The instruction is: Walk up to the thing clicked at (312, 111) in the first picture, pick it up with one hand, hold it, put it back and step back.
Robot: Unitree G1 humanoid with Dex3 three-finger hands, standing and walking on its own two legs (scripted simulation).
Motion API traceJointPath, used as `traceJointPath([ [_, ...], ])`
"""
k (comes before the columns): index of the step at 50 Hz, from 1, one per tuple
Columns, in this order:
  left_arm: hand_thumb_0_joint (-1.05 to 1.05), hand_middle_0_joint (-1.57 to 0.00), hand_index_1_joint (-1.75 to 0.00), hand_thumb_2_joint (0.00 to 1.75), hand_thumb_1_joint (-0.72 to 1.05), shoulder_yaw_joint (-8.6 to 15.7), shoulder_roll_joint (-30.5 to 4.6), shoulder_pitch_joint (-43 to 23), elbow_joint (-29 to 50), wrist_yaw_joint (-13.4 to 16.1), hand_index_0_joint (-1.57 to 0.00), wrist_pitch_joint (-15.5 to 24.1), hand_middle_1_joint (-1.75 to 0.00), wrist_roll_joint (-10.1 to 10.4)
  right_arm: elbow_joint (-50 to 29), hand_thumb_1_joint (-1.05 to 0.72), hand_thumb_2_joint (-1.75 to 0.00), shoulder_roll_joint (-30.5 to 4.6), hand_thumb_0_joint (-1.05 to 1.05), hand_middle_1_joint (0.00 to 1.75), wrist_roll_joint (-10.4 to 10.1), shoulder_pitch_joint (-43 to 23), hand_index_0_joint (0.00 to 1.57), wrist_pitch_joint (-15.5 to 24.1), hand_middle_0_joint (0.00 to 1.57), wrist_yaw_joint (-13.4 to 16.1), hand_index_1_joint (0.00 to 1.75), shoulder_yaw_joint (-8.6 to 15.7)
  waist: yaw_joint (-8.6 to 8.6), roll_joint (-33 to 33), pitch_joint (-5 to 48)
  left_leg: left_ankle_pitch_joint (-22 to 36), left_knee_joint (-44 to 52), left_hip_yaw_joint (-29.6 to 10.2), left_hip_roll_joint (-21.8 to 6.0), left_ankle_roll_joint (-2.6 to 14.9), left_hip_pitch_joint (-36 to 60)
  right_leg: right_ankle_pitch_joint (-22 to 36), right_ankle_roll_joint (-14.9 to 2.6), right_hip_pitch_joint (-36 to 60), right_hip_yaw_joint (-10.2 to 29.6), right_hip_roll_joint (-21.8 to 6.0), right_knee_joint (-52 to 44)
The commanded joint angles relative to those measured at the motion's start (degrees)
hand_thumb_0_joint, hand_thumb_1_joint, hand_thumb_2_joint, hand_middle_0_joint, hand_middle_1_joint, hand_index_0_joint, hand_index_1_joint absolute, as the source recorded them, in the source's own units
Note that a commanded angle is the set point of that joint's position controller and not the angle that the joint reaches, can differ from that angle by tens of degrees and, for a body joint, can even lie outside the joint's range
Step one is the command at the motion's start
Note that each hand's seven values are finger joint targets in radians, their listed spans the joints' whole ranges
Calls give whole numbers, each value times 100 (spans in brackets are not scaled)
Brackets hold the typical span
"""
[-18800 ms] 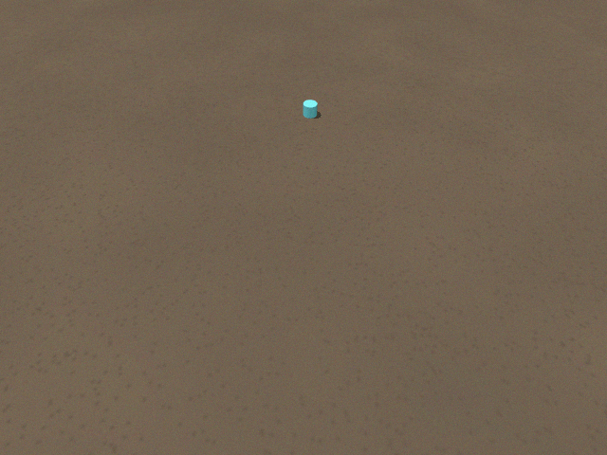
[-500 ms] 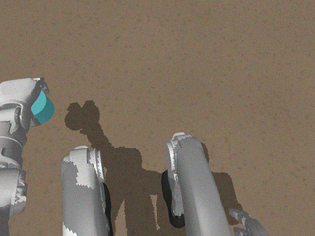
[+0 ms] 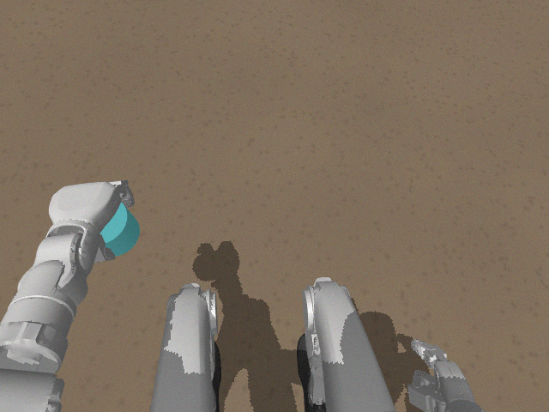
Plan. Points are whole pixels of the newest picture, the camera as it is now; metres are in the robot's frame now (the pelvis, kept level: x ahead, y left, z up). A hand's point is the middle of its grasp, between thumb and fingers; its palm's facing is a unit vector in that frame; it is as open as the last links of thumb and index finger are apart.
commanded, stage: lift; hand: left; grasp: from above
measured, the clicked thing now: (107, 226) +0.40 +0.26 -0.12
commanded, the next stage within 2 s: hold in 0.86 s
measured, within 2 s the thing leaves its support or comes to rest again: neither
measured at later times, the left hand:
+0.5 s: hand (52, 205) +0.35 +0.24 +0.09, palm faces -0.45 -0.09 -0.89, open 10.5 cm
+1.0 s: hand (28, 143) +0.38 +0.23 +0.16, palm faces -0.45 -0.09 -0.89, open 10.5 cm
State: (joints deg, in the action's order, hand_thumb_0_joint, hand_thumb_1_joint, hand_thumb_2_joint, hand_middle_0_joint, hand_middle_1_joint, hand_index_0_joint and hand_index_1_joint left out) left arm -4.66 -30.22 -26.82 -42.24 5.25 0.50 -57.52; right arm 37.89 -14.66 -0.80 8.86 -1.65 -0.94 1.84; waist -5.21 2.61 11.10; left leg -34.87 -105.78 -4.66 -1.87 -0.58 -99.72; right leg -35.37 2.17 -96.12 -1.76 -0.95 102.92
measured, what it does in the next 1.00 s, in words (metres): rises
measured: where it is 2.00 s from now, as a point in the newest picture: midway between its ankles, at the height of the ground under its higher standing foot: (261, 398)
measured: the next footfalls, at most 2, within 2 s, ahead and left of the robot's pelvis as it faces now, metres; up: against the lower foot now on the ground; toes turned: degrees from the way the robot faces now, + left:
none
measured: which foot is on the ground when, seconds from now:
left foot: down 0.00-1.00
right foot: down 0.00-1.00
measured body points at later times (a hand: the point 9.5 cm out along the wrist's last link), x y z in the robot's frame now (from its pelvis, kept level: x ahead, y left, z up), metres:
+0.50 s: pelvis +0.03 +0.00 +0.16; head +0.10 +0.00 +0.61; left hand +0.37 +0.24 +0.14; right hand +0.13 -0.27 +0.04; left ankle +0.09 +0.12 -0.47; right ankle +0.09 -0.14 -0.47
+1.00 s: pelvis +0.07 +0.00 +0.23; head +0.11 -0.01 +0.68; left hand +0.40 +0.23 +0.21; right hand +0.16 -0.27 +0.11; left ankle +0.09 +0.12 -0.47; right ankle +0.09 -0.14 -0.47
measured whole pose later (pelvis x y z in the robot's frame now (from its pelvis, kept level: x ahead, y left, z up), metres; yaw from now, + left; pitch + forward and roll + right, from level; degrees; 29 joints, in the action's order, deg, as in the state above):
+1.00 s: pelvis +0.07 +0.00 +0.23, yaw +1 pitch +8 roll +0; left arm -10.8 -21.3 -18.5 -47.8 6.9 -1.8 -56.4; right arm 42.3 -14.3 -2.2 15.2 0.7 2.7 2.6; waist -2.9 1.8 4.2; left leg -20.7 -46.1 1.3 -2.2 -0.6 -33.9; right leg -20.7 1.7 -33.2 1.0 -1.3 45.4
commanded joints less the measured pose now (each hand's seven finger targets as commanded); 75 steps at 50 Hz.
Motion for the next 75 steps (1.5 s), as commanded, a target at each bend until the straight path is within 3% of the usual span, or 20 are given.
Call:
traceJointPath([
  [1, 0, -84, -87, 90, 45, 464, -1281, -1566, 1439, 258, -85, -135, -88, 80, -456, -91, -90, -983, 0, 30, -41, 477, 20, 102, 20, 180, 30, 337, -51, 697, 2894, 176, 2323, 174, 142, 172, 3160, 565, -316, 2064, -170, 247, -2005],
  [4, 0, -84, -88, 91, 45, 382, -1193, -1481, 1548, 205, -85, -205, -90, 95, -437, -91, -90, -944, 0, 30, -83, 461, 20, 107, 20, 266, 30, 319, -46, 587, 2839, 259, 2739, 191, 134, 164, 3680, 625, -315, 2551, -120, 262, -2447],
  [8, 0, -83, -90, 93, 44, 289, -1010, -985, 1322, 170, -84, -284, -91, 123, -419, -91, -90, -851, 0, 30, -125, 382, 20, 124, 20, 361, 30, 259, 3, 342, 2200, 208, 3339, 214, 142, 160, 4014, 534, -306, 3153, -49, 277, -3099],
  [15, 0, -84, -91, 92, 47, 104, -778, -919, 1016, 115, -86, -205, -93, 136, -328, -91, -91, -771, 0, 30, -148, 395, 20, 304, 20, 483, 30, 250, 32, 159, 1540, 377, 4150, 297, 155, 145, 4656, 577, -317, 3995, 120, 299, -4070],
  [18, 0, -83, -90, 89, 47, -21, -604, -968, 913, 163, -86, -135, -92, 116, -291, -91, -91, -734, 0, 30, -153, 458, 20, 395, 20, 499, 30, 252, 40, 177, 1469, 573, 4477, 327, 168, 130, 5057, 729, -322, 4346, 149, 290, -4399],
  [20, 0, -82, -92, 91, 46, 43, -648, -980, 988, 253, -84, -101, -94, 84, -280, -91, -91, -734, 0, 30, -147, 494, 20, 434, 20, 508, 30, 266, 88, 207, 1530, 685, 4676, 348, 182, 124, 5304, 808, -319, 4637, 179, 301, -4634],
  [22, 0, -83, -91, 90, 47, -85, -467, -1036, 882, 356, -85, -102, -94, 80, -235, -91, -90, -722, 0, 30, -132, 509, 20, 471, 20, 504, 30, 259, 82, 171, 1499, 853, 4898, 340, 168, 106, 5619, 1001, -311, 4844, 138, 304, -4797],
  [25, 0, -83, -93, 92, 47, 2, -628, -1243, 814, 497, -85, -119, -95, 14, -184, -91, -90, -764, 0, 30, -138, 571, 20, 486, 20, 505, 30, 284, 74, 175, 1302, 974, 5198, 401, 176, 95, 5906, 1115, -308, 5084, 155, 307, -5095],
  [31, 0, -84, -93, 93, 49, -33, -475, -1075, 498, 628, -87, -272, -95, 13, -102, -91, -90, -785, 0, 30, -118, 605, 20, 495, 20, 459, 30, 292, 171, 96, 1253, 1519, 5731, 393, 174, 56, 6583, 1624, -287, 5678, 139, 295, -5554],
  [41, 0, -85, -94, 96, 48, -225, -202, -904, 353, 391, -87, -261, -96, 169, -158, -91, -90, -737, 0, 30, -122, 652, 20, 472, 20, 413, 30, 308, 205, -103, 955, 2228, 6362, 491, 204, 65, 7270, 2282, -239, 6516, 191, 263, -6230],
  [45, 0, -85, -93, 95, 49, -162, -305, -1077, 511, 415, -87, -220, -95, 113, -162, -91, -90, -751, 0, 30, -112, 656, 20, 452, 20, 408, 30, 325, 199, -94, 1042, 2559, 6494, 548, 234, 70, 7551, 2618, -224, 6820, 231, 242, -6424],
  [46, 0, -86, -93, 97, 50, -81, -430, -1076, 548, 447, -88, -221, -95, 78, -175, -91, -90, -782, 0, 30, -118, 645, 20, 431, 20, 409, 30, 341, 269, -74, 1048, 2644, 6544, 586, 237, 73, 7671, 2709, -219, 6917, 224, 238, -6493],
  [49, 0, -84, -93, 96, 48, -182, -286, -1115, 551, 458, -86, -216, -96, 38, -131, -90, -90, -767, 0, 30, -120, 631, 20, 412, 20, 400, 30, 334, 198, -39, 933, 2710, 6683, 574, 226, 52, 7828, 2735, -228, 6886, 212, 244, -6588],
  [53, 0, -83, -92, 95, 47, -95, -465, -1150, 579, 398, -86, -198, -95, -36, -114, -90, -90, -825, 0, 30, -128, 628, 20, 375, 20, 399, 30, 375, 246, -27, 1063, 3105, 6804, 585, 228, 43, 8123, 3061, -232, 7158, 200, 254, -6670],
  [62, 0, -83, -92, 97, 47, -241, -250, -859, 521, 78, -86, -168, -94, 8, -284, -90, -90, -825, 0, 30, -152, 514, 20, 282, 20, 349, 30, 395, 296, -189, 797, 3275, 7060, 660, 261, 71, 8285, 3236, -227, 7509, 217, 262, -6938],
  [67, 0, -84, -91, 96, 50, -129, -410, -951, 807, 12, -87, -113, -94, 41, -419, -90, -90, -839, 0, 30, -169, 404, 20, 233, 20, 337, 30, 383, 366, -94, 569, 2962, 7274, 622, 243, 53, 8282, 2877, -246, 7532, 184, 289, -7083],
  [75, 0, -85, -92, 99, 48, -131, -419, -1084, 1139, -25, -87, -106, -94, -21, -474, -90, -90, -816, 0, 30, -184, 310, 20, 185, 20, 337, 30, 368, 401, -95, 738, 3188, 7377, 647, 231, 65, 8569, 3090, -245, 7717, 211, 284, -7156],
])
